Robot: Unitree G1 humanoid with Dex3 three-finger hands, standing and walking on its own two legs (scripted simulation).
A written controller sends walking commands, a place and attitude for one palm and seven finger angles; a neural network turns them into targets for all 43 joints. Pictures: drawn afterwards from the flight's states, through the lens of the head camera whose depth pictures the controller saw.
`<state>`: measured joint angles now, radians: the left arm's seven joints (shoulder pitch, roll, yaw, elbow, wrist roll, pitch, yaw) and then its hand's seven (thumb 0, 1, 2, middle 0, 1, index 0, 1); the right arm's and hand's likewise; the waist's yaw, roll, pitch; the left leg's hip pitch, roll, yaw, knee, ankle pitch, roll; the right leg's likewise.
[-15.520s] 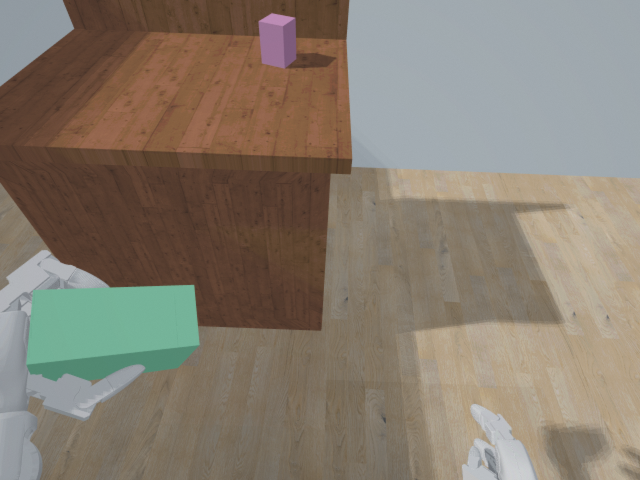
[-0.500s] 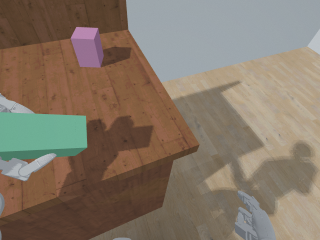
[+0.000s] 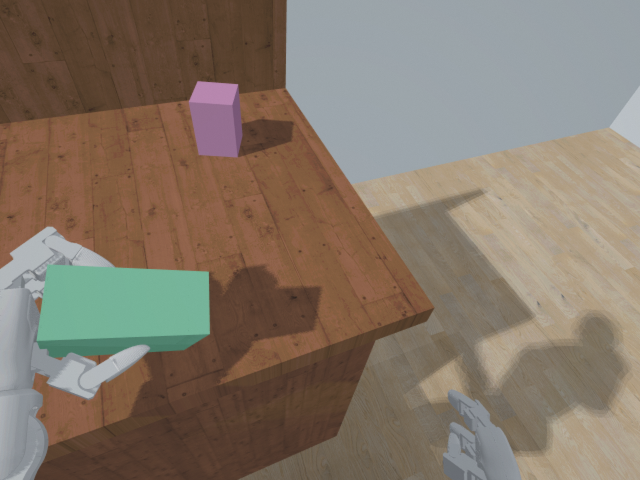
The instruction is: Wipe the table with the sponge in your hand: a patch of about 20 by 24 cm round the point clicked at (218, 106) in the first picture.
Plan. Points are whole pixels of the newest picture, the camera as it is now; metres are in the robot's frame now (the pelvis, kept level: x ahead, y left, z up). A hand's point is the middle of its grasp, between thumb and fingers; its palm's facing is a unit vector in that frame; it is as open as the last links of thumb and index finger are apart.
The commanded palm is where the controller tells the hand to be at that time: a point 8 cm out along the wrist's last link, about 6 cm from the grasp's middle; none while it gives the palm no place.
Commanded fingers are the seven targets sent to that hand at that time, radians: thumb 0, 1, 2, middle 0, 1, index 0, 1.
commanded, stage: come to a stop and stand still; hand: left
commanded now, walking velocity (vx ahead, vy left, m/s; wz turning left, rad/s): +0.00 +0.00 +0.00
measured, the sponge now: (151, 314) +0.24 +0.20 +0.13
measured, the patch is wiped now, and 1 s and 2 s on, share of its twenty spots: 0.00 0.00 0.00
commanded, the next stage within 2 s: look again from close up in 0.26 s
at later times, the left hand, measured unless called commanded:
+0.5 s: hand (76, 308) +0.22 +0.25 +0.15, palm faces +0.38 -0.85 -0.36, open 10.2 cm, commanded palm +0.16 +0.29 +0.17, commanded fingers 0.00 0.10 1.30 -1.20 -1.60 -1.20 -1.60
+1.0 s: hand (70, 273) +0.25 +0.27 +0.17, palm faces +0.39 -0.77 -0.51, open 10.2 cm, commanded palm +0.17 +0.28 +0.19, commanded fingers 0.00 0.10 1.30 -1.20 -1.60 -1.20 -1.60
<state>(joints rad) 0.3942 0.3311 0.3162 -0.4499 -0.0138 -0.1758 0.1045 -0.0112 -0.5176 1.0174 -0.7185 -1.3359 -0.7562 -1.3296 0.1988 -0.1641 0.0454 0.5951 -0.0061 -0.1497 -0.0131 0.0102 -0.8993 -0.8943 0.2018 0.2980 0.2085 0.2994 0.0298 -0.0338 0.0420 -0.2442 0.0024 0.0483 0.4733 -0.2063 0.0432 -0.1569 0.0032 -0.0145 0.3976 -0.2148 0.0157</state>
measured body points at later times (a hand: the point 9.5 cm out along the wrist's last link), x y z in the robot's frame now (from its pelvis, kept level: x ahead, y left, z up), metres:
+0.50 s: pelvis +0.01 +0.01 +0.00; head +0.02 +0.03 +0.45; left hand +0.19 +0.30 +0.17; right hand +0.19 -0.21 -0.07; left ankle +0.03 +0.09 -0.74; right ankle +0.00 -0.13 -0.74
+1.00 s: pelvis +0.00 -0.01 -0.01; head -0.01 -0.01 +0.44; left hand +0.22 +0.30 +0.20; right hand +0.21 -0.22 -0.07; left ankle +0.03 +0.09 -0.74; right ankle +0.00 -0.13 -0.74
